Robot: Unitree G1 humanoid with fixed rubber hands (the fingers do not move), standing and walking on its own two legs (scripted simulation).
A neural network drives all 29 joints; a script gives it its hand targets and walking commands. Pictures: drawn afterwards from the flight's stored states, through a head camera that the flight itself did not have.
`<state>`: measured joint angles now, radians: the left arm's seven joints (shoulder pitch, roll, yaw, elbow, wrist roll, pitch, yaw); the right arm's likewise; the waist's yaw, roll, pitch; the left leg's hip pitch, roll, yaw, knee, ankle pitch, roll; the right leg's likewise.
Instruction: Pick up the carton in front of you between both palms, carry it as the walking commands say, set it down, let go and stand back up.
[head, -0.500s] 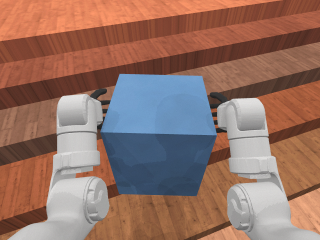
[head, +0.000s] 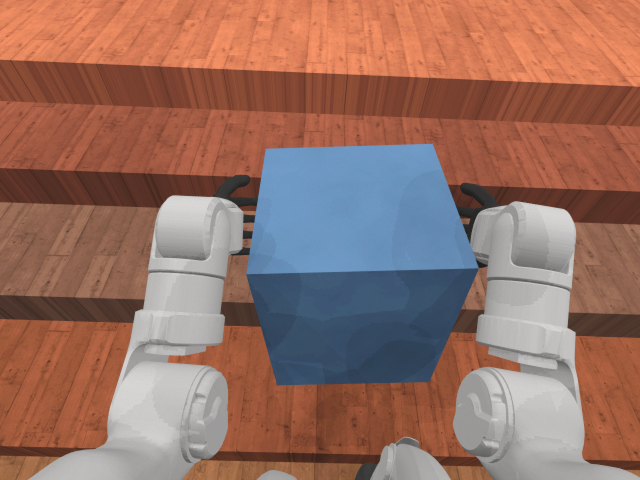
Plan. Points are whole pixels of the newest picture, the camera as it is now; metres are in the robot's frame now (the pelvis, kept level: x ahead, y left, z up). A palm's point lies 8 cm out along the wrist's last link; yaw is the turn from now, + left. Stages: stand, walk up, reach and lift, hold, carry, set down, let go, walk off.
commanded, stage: carry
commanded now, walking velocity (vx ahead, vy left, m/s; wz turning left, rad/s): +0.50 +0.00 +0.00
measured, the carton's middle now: (351, 270) +0.38 +0.04 +0.04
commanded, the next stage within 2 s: none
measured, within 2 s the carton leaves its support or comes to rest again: neither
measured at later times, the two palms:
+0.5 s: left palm out of the picture +0.69 +0.18 +0.31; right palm out of the picture +0.66 -0.12 +0.30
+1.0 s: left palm out of the picture +0.97 +0.21 +0.43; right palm out of the picture +1.00 -0.09 +0.44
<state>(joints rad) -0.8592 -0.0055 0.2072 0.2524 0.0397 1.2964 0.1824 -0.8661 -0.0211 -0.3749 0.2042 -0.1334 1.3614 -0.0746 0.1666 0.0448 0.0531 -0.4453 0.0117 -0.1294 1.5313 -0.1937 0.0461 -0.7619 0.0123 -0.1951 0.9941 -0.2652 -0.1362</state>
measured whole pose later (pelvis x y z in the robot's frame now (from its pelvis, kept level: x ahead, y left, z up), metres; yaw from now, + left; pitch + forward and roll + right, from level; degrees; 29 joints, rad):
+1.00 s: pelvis +0.61 +0.01 +0.25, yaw +0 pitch +3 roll -4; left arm -0.98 0.04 0.21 0.30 0.06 1.38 0.16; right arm -0.93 -0.05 -0.34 0.24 -0.10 1.40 -0.10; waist 0.13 0.01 -0.05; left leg -0.11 0.14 -0.01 0.76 -0.20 0.01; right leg -0.87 0.01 -0.23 1.07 -0.25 -0.14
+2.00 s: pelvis +1.25 +0.04 +0.52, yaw +1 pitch +3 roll -4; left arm -0.93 0.03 0.22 0.22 0.08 1.40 0.14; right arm -0.90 -0.05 -0.30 0.21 -0.07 1.39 -0.12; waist 0.07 -0.01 -0.10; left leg 0.04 0.14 0.07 0.46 -0.26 0.03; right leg -0.91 0.00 -0.22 1.08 -0.24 -0.14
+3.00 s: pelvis +1.84 +0.09 +0.65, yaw +0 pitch +6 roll -1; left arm -0.51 -0.07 0.20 -0.02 0.10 1.23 0.12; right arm -0.50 0.13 -0.26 -0.04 -0.15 1.22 -0.10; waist 0.02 -0.02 -0.09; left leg -0.01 0.01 0.11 0.23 -0.32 0.02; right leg -0.57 -0.06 -0.14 0.50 -0.03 0.03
